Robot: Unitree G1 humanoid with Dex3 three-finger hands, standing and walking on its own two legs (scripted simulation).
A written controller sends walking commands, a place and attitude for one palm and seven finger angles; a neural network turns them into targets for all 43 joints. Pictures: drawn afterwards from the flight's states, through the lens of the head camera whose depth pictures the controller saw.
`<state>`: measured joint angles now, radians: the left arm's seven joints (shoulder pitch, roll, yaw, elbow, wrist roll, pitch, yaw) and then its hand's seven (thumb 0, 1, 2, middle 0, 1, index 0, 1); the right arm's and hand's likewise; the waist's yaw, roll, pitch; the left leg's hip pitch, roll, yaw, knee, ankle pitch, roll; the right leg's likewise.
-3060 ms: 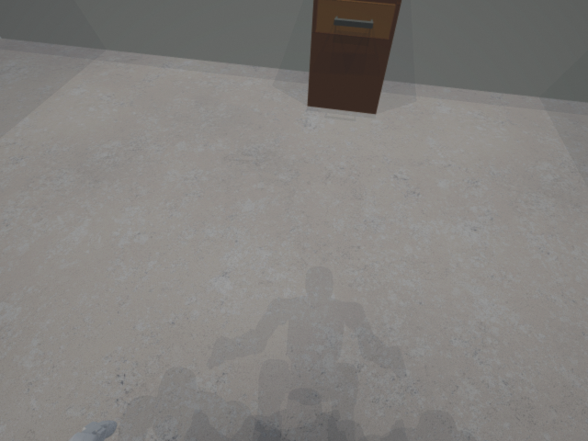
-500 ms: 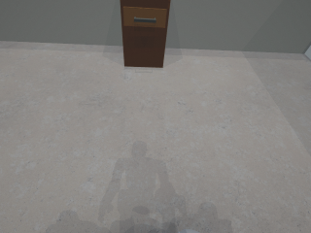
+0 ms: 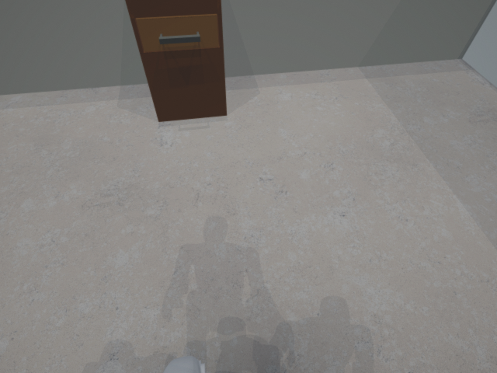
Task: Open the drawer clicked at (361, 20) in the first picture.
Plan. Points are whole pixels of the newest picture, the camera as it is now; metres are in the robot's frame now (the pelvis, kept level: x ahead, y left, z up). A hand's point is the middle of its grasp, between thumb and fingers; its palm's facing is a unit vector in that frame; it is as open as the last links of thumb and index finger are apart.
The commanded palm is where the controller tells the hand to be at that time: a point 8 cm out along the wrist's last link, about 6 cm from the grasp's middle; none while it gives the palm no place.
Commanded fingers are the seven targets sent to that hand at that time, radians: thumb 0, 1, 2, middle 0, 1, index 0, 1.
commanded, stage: walk to a spot facing it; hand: left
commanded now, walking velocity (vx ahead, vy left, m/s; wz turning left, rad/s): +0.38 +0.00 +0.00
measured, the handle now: (179, 37) +1.60 +0.36 -0.23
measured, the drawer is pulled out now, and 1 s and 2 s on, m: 0.00 0.00 0.00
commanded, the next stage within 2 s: turn to face it in 1.62 s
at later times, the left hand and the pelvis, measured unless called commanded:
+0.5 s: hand (131, 312) +0.26 +0.25 -0.17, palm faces +0.02 -0.99 -0.13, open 7.3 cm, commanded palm none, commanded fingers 0.00 0.90 0.90 -0.20 -0.30 -0.20 -0.30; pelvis +0.23 +0.07 +0.01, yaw -3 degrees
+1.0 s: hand (177, 203) +0.53 +0.19 -0.16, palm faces -0.04 -0.97 -0.23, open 7.1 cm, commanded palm none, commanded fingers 0.00 0.90 0.90 -0.20 -0.30 -0.20 -0.30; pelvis +0.47 +0.01 +0.00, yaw -4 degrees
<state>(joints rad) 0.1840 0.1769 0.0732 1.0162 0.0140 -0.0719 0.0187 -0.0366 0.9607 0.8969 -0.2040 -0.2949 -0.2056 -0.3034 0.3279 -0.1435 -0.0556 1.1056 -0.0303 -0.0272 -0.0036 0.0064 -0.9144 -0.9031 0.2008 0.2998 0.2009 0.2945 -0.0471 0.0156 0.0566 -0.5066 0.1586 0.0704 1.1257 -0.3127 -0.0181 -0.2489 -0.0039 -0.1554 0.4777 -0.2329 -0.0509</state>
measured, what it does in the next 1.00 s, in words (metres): walks ahead: left foot, then right foot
